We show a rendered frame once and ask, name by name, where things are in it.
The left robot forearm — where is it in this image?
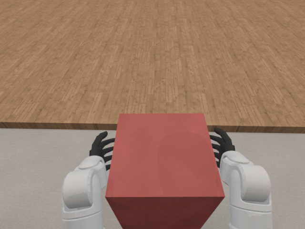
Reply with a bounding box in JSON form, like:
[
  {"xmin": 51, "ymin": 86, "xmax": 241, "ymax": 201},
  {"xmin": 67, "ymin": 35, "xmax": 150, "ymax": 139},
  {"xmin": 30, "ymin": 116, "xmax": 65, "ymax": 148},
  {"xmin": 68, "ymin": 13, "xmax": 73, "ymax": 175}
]
[{"xmin": 61, "ymin": 156, "xmax": 107, "ymax": 229}]

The left robot hand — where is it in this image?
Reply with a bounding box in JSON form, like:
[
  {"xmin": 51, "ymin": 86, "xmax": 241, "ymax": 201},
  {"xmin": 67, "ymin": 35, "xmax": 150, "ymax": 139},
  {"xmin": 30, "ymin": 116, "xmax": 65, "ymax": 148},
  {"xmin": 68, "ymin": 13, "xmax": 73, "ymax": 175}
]
[{"xmin": 89, "ymin": 131, "xmax": 115, "ymax": 171}]

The carton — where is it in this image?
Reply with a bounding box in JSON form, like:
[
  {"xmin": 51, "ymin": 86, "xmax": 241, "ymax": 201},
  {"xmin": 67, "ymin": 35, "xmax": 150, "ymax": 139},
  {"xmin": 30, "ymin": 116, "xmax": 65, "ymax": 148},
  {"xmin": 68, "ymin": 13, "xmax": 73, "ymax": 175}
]
[{"xmin": 105, "ymin": 113, "xmax": 225, "ymax": 229}]

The right robot forearm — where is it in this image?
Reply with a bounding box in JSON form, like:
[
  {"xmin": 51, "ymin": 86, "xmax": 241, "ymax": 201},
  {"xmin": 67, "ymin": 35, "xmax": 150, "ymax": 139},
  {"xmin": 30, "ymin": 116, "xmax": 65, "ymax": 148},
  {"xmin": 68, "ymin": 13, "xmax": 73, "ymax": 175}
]
[{"xmin": 220, "ymin": 151, "xmax": 273, "ymax": 229}]

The right robot hand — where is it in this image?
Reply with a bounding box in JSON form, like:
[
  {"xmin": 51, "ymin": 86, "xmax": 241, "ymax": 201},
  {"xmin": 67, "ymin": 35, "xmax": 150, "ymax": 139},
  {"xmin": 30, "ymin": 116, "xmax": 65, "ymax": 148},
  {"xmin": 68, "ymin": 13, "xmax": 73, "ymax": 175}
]
[{"xmin": 209, "ymin": 127, "xmax": 235, "ymax": 168}]

